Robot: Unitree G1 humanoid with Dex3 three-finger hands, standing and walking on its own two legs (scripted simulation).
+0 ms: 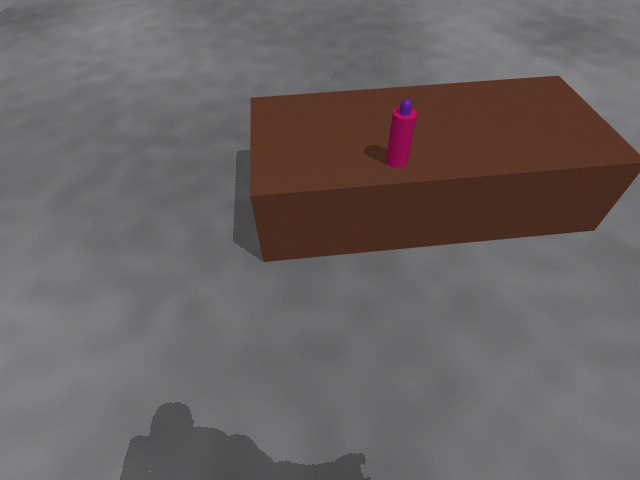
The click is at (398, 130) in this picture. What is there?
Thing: necked bottle
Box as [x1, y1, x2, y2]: [386, 99, 416, 167]
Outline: 408,99 403,100 401,102 401,105 393,110 386,161 388,164 395,167 403,166 407,161 416,112 411,107 411,102
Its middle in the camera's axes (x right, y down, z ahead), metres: +0.28 -0.36 +1.31
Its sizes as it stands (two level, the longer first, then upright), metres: 0.076 0.076 0.238
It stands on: a support 0.36 m high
